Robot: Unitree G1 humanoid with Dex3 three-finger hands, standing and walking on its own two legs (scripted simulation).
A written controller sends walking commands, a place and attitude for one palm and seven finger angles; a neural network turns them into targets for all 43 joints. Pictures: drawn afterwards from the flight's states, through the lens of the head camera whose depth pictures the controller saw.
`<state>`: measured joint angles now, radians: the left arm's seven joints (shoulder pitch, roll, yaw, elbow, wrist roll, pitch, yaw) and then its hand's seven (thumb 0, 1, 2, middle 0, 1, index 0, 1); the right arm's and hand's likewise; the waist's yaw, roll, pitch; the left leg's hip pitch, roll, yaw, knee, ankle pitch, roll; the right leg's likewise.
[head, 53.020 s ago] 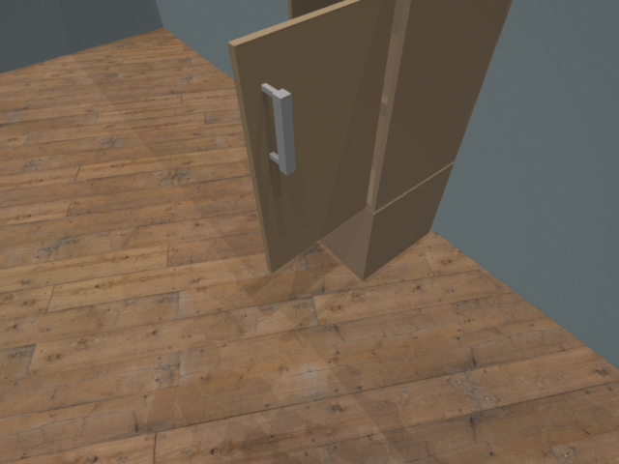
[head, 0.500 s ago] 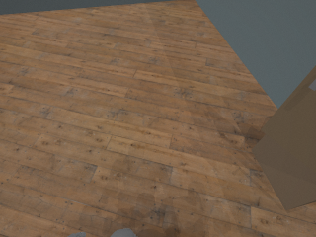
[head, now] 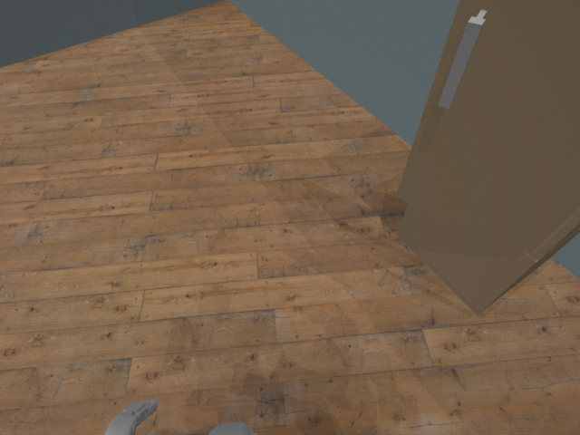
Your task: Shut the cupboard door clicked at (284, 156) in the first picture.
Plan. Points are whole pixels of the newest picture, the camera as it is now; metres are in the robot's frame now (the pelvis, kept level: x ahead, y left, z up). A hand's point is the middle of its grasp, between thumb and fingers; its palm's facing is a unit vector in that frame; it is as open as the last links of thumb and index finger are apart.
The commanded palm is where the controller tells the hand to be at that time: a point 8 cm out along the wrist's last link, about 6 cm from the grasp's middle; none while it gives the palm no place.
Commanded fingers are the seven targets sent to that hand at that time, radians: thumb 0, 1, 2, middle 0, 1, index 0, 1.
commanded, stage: turn to face it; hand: left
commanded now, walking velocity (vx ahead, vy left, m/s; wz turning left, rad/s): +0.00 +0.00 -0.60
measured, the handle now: (462, 61) +0.71 -0.28 +0.11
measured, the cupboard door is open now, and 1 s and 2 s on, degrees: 25 25 25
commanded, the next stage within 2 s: take the last steps up to it in 0.72 s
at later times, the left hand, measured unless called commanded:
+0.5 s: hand (165, 403) +0.18 +0.22 -0.15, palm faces -0.25 -0.95 -0.20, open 7.3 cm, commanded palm none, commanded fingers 0.00 0.90 0.90 -0.20 -0.30 -0.20 -0.30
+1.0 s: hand (216, 399) +0.19 +0.14 -0.15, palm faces -0.42 -0.89 -0.18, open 7.3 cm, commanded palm none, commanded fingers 0.00 0.90 0.90 -0.20 -0.30 -0.20 -0.30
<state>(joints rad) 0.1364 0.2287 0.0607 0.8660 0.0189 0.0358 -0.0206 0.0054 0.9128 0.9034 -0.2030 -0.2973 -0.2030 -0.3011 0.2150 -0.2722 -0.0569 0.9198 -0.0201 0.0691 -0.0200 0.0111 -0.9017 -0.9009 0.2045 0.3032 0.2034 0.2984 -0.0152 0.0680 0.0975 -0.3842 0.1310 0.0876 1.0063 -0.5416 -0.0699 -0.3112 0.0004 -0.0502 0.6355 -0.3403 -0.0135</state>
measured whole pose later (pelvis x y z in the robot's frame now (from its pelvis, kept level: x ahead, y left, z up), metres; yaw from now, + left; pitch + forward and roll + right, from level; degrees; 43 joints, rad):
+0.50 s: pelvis +0.03 +0.04 +0.02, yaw -17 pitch +1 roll -3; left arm 0.15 0.27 0.09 0.90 0.02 0.09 -0.03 0.01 0.91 0.90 -0.20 -0.30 -0.20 -0.30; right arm 0.22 -0.19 -0.01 0.87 -0.04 0.01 -0.03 0.01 -0.90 -0.90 0.20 0.30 0.20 0.30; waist 0.00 -0.02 0.09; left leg -0.23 0.11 0.16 0.51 -0.28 0.01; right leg -0.47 -0.01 -0.02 1.08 -0.47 0.06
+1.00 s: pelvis +0.05 +0.01 +0.02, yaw -26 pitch +1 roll +0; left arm 0.21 0.17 0.04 0.97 0.03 0.03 -0.01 0.01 0.91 0.90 -0.21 -0.30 -0.21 -0.30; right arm 0.27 -0.21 -0.04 0.97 -0.03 0.04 0.00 0.01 -0.91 -0.90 0.20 0.30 0.20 0.30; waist -0.02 0.00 0.01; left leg -0.37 0.07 0.07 0.77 -0.40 -0.06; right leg -0.21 0.01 0.00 0.47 -0.28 -0.02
